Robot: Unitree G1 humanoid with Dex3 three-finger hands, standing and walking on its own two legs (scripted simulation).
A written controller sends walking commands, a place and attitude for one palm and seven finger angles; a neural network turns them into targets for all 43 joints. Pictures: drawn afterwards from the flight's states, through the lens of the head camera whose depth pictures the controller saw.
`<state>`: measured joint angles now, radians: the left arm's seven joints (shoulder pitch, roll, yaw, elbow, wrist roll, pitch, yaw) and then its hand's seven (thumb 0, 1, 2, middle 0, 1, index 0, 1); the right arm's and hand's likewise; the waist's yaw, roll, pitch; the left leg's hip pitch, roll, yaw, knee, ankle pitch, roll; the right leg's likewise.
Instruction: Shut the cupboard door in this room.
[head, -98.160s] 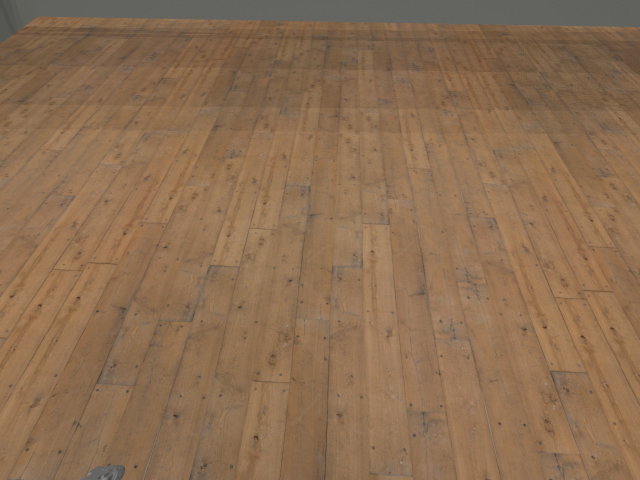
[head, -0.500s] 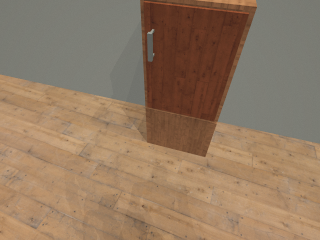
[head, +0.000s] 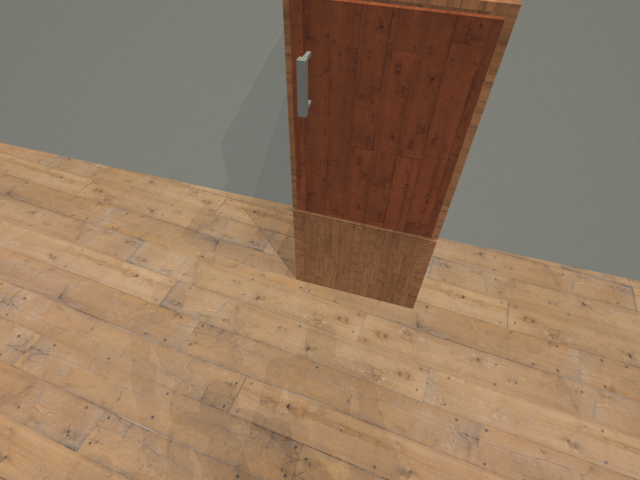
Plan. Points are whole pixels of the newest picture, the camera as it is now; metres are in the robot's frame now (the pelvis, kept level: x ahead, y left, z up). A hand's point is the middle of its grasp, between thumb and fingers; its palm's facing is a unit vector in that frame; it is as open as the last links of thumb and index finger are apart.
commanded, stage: look to check the result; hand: left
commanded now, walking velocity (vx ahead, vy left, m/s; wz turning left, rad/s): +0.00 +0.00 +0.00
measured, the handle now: (305, 84) +0.90 +0.08 +0.06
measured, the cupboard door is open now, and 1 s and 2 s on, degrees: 0 0 0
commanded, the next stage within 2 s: stand and wait in 0.26 s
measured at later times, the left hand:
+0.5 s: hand out of the picture -0.01 +0.15 -0.18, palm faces +0.03 -0.99 -0.17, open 7.4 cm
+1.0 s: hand out of the picture -0.01 +0.15 -0.18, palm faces +0.04 -0.99 -0.17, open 7.4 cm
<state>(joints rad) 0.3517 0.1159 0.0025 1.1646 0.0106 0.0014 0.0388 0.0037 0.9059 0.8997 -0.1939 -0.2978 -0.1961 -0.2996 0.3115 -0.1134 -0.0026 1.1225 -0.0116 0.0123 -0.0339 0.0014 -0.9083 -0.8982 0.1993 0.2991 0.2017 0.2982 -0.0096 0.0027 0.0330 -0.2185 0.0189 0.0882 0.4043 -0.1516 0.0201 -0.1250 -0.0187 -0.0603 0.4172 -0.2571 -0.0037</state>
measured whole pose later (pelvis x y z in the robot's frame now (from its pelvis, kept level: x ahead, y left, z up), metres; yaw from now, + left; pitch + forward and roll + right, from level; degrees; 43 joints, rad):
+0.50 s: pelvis +0.01 +0.00 +0.00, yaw +0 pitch -2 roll +0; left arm 0.31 0.12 0.00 1.16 0.01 0.00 0.04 0.00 0.91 0.90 -0.19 -0.30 -0.20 -0.30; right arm 0.31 -0.11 0.00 1.14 -0.01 0.01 -0.03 0.00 -0.91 -0.90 0.20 0.30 0.20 0.30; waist -0.01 0.00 0.04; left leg -0.20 0.02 0.08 0.39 -0.16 0.01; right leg -0.10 -0.01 -0.06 0.39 -0.26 -0.01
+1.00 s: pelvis +0.02 -0.01 +0.00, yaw +0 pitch -2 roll +0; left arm 0.33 0.12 0.00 1.16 0.01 -0.01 0.04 0.00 0.91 0.90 -0.19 -0.30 -0.20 -0.30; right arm 0.29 -0.12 0.00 1.14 -0.01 0.01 -0.04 0.00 -0.91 -0.90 0.20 0.30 0.20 0.30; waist -0.01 0.00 0.05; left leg -0.18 0.03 0.08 0.39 -0.18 0.00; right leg -0.08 -0.01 -0.06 0.38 -0.27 -0.02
